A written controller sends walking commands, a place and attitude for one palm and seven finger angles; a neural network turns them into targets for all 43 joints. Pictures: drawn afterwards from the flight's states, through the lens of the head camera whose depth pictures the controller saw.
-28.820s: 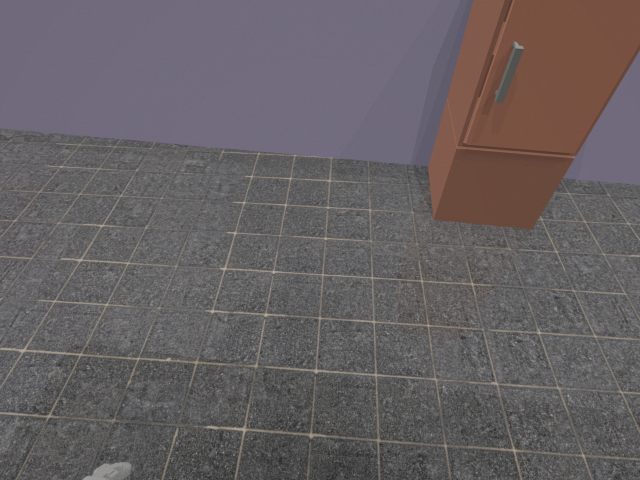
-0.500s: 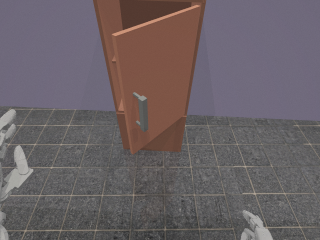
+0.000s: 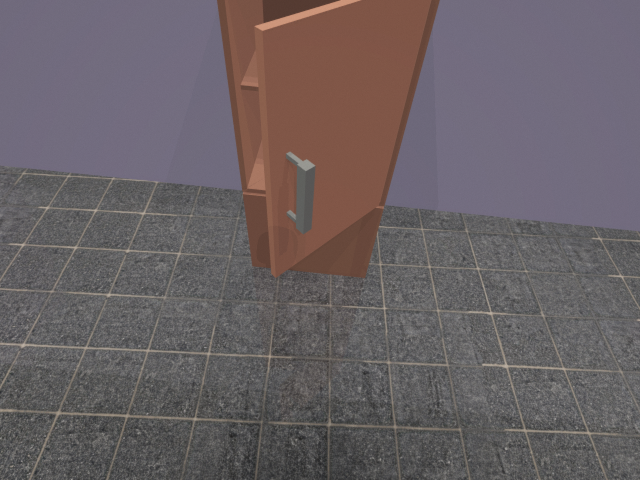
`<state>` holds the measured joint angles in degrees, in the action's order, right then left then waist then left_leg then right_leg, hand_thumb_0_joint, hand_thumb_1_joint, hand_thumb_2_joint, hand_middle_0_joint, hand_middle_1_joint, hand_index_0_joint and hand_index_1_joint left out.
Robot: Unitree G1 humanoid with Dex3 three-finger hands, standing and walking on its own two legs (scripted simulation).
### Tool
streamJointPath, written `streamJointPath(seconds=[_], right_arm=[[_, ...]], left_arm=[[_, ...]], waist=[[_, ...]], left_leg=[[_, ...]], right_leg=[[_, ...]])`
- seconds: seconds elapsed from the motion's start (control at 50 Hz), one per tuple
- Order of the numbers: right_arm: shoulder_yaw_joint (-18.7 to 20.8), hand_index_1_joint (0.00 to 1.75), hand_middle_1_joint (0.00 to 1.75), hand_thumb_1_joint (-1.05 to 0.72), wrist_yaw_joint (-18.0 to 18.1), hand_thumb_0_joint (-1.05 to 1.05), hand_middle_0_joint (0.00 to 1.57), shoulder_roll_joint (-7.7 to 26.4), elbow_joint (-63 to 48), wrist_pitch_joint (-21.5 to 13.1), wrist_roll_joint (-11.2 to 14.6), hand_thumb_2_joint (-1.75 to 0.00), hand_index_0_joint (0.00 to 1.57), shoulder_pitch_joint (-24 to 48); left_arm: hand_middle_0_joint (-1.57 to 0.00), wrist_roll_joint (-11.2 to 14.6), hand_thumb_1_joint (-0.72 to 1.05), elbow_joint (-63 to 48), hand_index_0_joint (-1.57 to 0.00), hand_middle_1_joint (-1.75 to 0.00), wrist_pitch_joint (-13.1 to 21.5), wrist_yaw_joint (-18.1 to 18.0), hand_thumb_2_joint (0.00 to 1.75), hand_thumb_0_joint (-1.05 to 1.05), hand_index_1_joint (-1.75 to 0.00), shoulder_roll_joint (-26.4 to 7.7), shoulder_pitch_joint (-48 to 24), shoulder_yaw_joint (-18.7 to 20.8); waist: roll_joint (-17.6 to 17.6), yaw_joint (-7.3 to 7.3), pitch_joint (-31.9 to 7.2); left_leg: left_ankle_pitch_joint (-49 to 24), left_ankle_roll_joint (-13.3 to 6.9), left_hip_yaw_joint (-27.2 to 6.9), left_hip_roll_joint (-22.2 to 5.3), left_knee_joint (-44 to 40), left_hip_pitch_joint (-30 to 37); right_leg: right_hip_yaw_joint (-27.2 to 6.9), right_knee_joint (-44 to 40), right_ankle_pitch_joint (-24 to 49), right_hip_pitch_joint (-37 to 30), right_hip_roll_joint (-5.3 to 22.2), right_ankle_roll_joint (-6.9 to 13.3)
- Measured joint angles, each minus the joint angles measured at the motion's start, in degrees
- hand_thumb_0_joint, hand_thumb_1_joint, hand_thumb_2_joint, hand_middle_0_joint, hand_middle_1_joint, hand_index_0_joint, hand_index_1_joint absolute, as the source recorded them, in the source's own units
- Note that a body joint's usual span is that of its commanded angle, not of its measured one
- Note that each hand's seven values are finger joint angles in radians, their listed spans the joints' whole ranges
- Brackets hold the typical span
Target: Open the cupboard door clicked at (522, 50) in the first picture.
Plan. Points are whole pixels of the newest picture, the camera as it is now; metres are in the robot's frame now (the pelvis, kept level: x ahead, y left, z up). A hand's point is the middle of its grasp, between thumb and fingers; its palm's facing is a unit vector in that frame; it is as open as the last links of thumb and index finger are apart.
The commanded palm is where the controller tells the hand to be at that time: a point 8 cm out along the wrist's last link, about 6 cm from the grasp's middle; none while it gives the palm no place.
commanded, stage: let the arm hang, fingers relaxed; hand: left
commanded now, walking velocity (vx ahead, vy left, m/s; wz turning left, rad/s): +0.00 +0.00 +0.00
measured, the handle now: (297, 193) +0.62 +0.08 -0.06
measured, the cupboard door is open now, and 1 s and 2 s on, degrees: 48 48 48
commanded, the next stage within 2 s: look to check the result in 0.68 s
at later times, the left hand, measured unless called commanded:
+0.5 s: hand out of the picture +0.08 +0.23 -0.15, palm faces +0.02 -0.96 -0.28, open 7.3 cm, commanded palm none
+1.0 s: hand out of the picture +0.10 +0.22 -0.16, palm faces +0.01 -0.96 -0.27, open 7.3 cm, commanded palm none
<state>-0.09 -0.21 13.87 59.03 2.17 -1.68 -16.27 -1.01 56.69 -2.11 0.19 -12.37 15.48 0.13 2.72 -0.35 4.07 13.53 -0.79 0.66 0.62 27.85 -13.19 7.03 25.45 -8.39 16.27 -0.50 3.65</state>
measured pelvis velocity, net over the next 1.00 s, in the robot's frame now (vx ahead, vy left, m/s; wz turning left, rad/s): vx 0.06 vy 0.01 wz -0.01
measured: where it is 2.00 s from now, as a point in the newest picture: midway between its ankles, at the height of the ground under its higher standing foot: outside the picture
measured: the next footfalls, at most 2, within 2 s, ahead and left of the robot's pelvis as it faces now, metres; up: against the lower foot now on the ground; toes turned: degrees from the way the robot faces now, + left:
none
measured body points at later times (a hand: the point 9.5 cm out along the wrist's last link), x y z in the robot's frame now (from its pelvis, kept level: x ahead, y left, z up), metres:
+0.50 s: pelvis +0.03 +0.01 +0.01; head +0.03 +0.00 +0.46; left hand +0.08 +0.28 -0.13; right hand +0.05 -0.23 -0.16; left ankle +0.02 +0.11 -0.74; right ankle +0.06 -0.08 -0.74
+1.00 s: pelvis +0.06 +0.01 +0.01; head +0.08 +0.00 +0.46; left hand +0.10 +0.27 -0.14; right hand +0.09 -0.25 -0.15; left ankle +0.02 +0.11 -0.74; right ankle +0.06 -0.08 -0.74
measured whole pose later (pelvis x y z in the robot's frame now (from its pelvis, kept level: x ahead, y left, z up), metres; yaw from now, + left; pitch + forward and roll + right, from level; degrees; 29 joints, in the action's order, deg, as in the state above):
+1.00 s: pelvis +0.06 +0.01 +0.01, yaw +0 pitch -1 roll +0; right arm 0.1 1.2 13.8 65.6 -0.1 -1.0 -11.0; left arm -0.3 66.1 0.8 -0.8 -13.3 9.8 0.8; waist -1.2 -0.2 2.9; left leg 13.8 -1.1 0.9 0.9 18.2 -3.6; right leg 6.0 19.0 -10.1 8.3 -1.0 2.7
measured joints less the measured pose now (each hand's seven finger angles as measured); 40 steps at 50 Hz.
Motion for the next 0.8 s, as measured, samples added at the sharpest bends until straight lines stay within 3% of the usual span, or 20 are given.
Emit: streamJointPath(seconds=[0.14,0.34,0.58,0.8], right_arm=[[0.84,0.29,0.3,-0.91,0.68,0.01,0.2,-0.65,3.85,-0.08,0.17,-0.9,0.2,-2.81],[0.53,0.29,0.3,-0.91,0.72,0.01,0.2,-1.81,4.99,-1.57,0.29,-0.9,0.2,-0.76],[0.19,0.29,0.3,-0.91,0.97,0.01,0.2,-1.06,5.42,-2.67,0.5,-0.9,0.2,4.41],[0.21,0.29,0.3,-0.91,1.32,0.01,0.2,-0.03,5.91,-2.68,0.54,-0.9,0.2,5.7]], left_arm=[[-0.21,0.26,0.93,6.88,-0.21,-0.3,0.74,-0.21,0.9,0.0,-0.3,-1.68,1.06,1.14],[-0.2,0.43,0.91,8.84,-0.2,-0.3,1.69,-0.75,0.9,0.0,-0.3,-2.39,-2.26,1.61],[-0.2,0.52,0.91,8.05,-0.2,-0.3,3.0,-0.82,0.9,0.0,-0.3,0.03,-7.04,0.54],[-0.2,0.56,0.91,8.45,-0.21,-0.3,3.08,-0.77,0.9,0.0,-0.3,0.38,-7.16,0.42]], waist=[[-2.79,-0.21,-0.85],[-5.05,-0.04,-2.26],[-4.18,0.3,-2.79],[-3.46,0.37,-1.87]], left_leg=[[-0.55,-0.54,0.0,0.26,-1.99,1.39],[-0.89,-1.14,0.6,1.18,-4.73,3.64],[-0.55,-0.95,0.69,1.18,-7.48,7.05],[-0.22,-0.54,0.41,0.68,-9.08,8.7]], right_leg=[[-0.24,-2.66,0.77,-1.72,-0.02,-0.45],[-1.12,-3.06,0.34,-2.75,0.74,-1.16],[-1.38,-4.1,-0.85,-5.29,0.61,-1.36],[-1.17,-5.64,-1.28,-6.95,0.01,-1.14]])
